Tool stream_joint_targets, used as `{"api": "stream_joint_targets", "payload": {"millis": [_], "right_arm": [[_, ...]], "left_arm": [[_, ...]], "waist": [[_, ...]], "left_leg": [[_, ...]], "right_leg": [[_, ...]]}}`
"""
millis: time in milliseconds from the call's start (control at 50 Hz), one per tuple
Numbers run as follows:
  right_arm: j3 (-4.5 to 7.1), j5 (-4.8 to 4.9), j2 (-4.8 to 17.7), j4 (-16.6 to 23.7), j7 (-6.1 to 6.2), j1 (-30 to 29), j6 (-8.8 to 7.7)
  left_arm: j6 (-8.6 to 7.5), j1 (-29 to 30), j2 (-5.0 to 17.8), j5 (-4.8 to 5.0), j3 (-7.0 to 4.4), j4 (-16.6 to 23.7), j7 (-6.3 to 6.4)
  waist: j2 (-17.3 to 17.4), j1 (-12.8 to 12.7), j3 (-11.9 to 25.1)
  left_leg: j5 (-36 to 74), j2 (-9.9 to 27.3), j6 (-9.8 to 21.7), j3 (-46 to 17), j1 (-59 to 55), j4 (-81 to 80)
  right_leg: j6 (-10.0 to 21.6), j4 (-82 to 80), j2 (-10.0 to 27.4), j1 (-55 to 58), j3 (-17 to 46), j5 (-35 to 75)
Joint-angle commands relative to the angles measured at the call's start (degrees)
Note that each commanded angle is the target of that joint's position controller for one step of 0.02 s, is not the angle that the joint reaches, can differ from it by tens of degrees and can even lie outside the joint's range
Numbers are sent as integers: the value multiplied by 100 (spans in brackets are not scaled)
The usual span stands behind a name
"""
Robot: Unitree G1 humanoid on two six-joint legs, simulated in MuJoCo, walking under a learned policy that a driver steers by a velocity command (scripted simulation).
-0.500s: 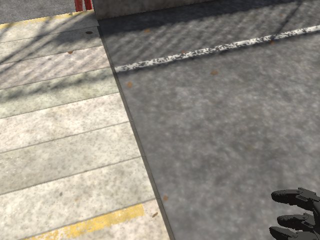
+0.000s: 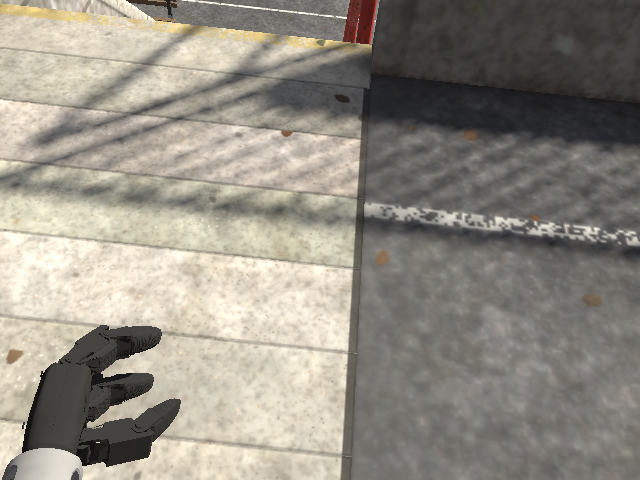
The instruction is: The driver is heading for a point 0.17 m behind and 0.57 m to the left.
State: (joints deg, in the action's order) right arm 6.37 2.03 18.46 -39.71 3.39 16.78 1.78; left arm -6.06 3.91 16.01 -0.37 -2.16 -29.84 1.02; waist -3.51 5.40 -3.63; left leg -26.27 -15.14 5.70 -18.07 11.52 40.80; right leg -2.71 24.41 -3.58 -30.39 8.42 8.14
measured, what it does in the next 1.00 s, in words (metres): walks ahead, turning left: left foot, then right foot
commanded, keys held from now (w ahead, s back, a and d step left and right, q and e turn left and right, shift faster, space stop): q+shift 0.20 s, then w+q+shift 0.36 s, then w+shift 0.38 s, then shift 0.06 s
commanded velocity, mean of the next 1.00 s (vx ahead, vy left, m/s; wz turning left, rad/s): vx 0.60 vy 0.00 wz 0.76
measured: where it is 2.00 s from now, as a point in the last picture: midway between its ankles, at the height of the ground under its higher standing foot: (53, 362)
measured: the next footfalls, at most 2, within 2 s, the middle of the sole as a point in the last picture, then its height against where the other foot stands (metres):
left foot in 0.42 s outside the picture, level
right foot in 0.80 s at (236, 465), level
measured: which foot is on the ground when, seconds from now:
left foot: down 0.00-0.00, up 0.02-0.40, down 0.42-0.82, up 0.84-1.00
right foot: down 0.00-0.40, up 0.42-0.78, down 0.80-1.00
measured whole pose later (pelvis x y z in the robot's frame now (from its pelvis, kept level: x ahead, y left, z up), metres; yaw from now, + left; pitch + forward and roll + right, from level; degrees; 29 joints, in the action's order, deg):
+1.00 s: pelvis +0.39 +0.17 +0.02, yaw +41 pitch +1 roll -2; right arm 2.1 -2.7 16.9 -44.1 -2.5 12.1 -3.9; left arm -3.7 -22.9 16.8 -2.1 -3.8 -47.6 -0.9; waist 2.4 -1.8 0.1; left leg -14.6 -0.9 5.6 -4.8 30.4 68.5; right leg 2.5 26.1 -2.5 -10.4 -5.1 -17.3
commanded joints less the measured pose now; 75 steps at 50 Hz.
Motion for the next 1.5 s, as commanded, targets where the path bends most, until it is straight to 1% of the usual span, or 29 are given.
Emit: {"api": "stream_joint_targets", "payload": {"millis": [20,40,80,180,340,400,420,440,460,480,540,700,780,820,840,860,900,960,1040,1060,1080,1140,1200,1220,1240,1260,1280,1320,1500], "right_arm": [[-188,-187,-253,597,-110,183,-83],[-96,-58,526,664,-318,1094,-102],[98,6,1163,615,-289,-4,89],[-118,-31,298,920,-111,-361,198],[44,-38,715,322,-385,243,109],[74,-2,523,-506,-354,1533,68],[-105,-393,342,-398,-565,1484,108],[-307,-305,309,-35,-612,1129,3],[-143,-339,1012,380,-501,513,-44],[-24,-467,1220,461,-351,236,-93],[-12,-420,1116,301,-332,330,-322],[-100,-283,652,-336,-349,1191,-611],[-58,-333,925,-499,-335,872,-664],[-120,-410,668,-468,-353,636,-685],[-319,-189,-196,-158,-409,989,-766],[-338,-285,53,-215,-392,539,-794],[-294,-390,372,-263,-484,84,-759],[-405,-501,60,-154,-630,-272,-624],[-559,-535,-115,142,-638,-1020,-598],[-556,-42,-169,245,-544,-1109,-739],[-625,-17,-219,302,-573,-1395,-815],[-520,-112,-38,511,-696,-1793,-843],[-156,-142,603,160,-717,-202,-710],[-30,-141,778,9,-652,495,-644],[10,-134,1041,-43,-535,768,-588],[-15,-383,1358,353,-519,292,-634],[24,-367,1150,597,-536,-29,-587],[-66,-83,724,775,-494,-717,-475],[79,-39,963,746,-94,-725,-109]], "left_arm": [[99,-1875,772,-270,-244,46,151],[149,-1570,928,-143,-329,-36,130],[300,-777,266,-119,-193,300,226],[476,-696,677,-152,-323,-98,219],[358,-437,1252,229,-617,-443,51],[408,-32,773,130,-507,-373,33],[688,-684,478,-320,-362,-645,-118],[801,-381,-366,-429,-33,-466,-126],[730,352,-237,-344,-1,389,-173],[547,628,417,-355,-119,529,-203],[536,-321,988,-313,-297,-140,-299],[538,492,419,-88,-113,-65,-475],[467,-727,716,-103,-270,-319,-315],[394,-3370,1296,-204,-484,-959,-54],[343,-3652,2008,-355,-598,-1088,-75],[338,-2840,1339,-282,-447,-1007,-163],[291,-2314,754,-231,-356,-1031,-196],[127,-2409,351,-199,-170,-1380,-190],[-64,-2607,480,-28,-119,-1708,-254],[-109,-2224,541,234,-123,-1565,-145],[-119,-2189,675,264,-120,-1554,-68],[-104,-2641,1105,105,-210,-1661,83],[142,-2244,1203,67,-267,-1407,196],[215,-2020,1179,91,-265,-1268,223],[232,-2202,701,-77,-144,-1082,191],[190,-3353,192,-95,62,-964,69],[134,-3202,727,9,5,-926,-10],[177,-2103,929,5,-84,-664,63],[500,-1112,587,-74,-96,-292,173]], "waist": [[-414,-748,2651],[-1099,-185,3417],[-15,-550,1870],[-180,-452,870],[-704,-54,1041],[293,525,616],[1801,496,92],[1972,219,-377],[2140,129,-190],[1255,-5,-479],[866,-302,-143],[1047,156,-223],[1144,-562,187],[207,-1821,1610],[-2117,-1427,2107],[-1283,-1146,1210],[196,-824,549],[-58,-536,3],[75,-360,-371],[-143,-395,-169],[-65,-475,-30],[-138,-606,319],[-384,134,1070],[-219,512,1221],[1152,234,1401],[2172,-562,2388],[1236,-287,3133],[-36,-530,1605],[571,-749,1312]], "left_leg": [[-2229,-62,-824,136,2367,3406],[-1616,688,-932,124,2635,4588],[-306,1349,-1186,853,2969,4697],[146,1775,-1069,1560,2212,2955],[416,1885,-327,2494,120,677],[344,1504,-1,2928,-1150,-802],[-993,1711,380,1453,-1623,-1462],[-1247,2500,578,-72,-877,-919],[-2770,3249,1298,-2742,-520,-3211],[-3185,3431,1371,-3041,-431,-3917],[-1007,2560,1009,-1186,-180,-3430],[1058,2468,800,-227,-1084,-3410],[4724,2539,527,226,-1009,-2265],[4505,1835,328,809,734,1468],[146,720,59,935,2540,3341],[335,841,223,487,3198,3849],[1166,1518,227,868,3038,3599],[1226,1737,16,907,2802,2929],[1735,1690,-280,1666,2796,1397],[2075,1731,-339,1676,2615,839],[2589,1617,-373,1874,2216,117],[3912,1239,-307,1976,1182,-891],[3484,788,-72,2173,-396,-803],[3652,958,138,1880,-1157,-1088],[5449,1854,461,686,-2131,-1101],[7200,3376,1904,-2033,-3499,-836],[5632,3383,2032,-2456,-3369,-1526],[3740,2599,1405,-1467,-1452,-2009],[3848,1633,706,-931,457,-1948]], "right_leg": [[1439,615,2594,5202,2156,4455],[2331,414,3842,5181,3585,2647],[1900,-60,2566,3547,1928,-235],[1589,-823,1758,1671,0,-121],[960,-1746,2044,929,-817,-4335],[539,88,1506,246,-1650,-4699],[330,2911,1028,-1218,-2362,-5092],[226,4758,782,-2723,-1702,-4707],[-35,4695,600,-3686,-917,-4019],[-147,4454,822,-3659,-608,-3062],[-379,3422,870,-1869,-786,-1883],[32,1330,629,-811,-1069,-1074],[518,915,177,1227,-1417,-2127],[760,946,968,4367,-401,-3803],[1201,-746,2372,5182,3124,-6537],[1237,-1473,2456,4341,4296,-6334],[1364,-1131,2202,3249,2498,-5017],[1305,-1470,1706,2248,1239,-3636],[1271,-1443,1431,2023,-472,1711],[1181,-1309,1212,2147,-646,1917],[1081,-1344,1119,2086,-997,1998],[828,-1337,1254,2439,-1307,2085],[434,672,1131,2598,-1596,3206],[244,1958,1003,2118,-1593,2849],[2,4041,318,1015,-1586,-1656],[-266,6396,-415,-624,-674,-4811],[-116,6699,-146,-784,98,-4243],[39,5715,252,-832,-15,-3494],[-348,3160,43,-120,-3,-2426]]}}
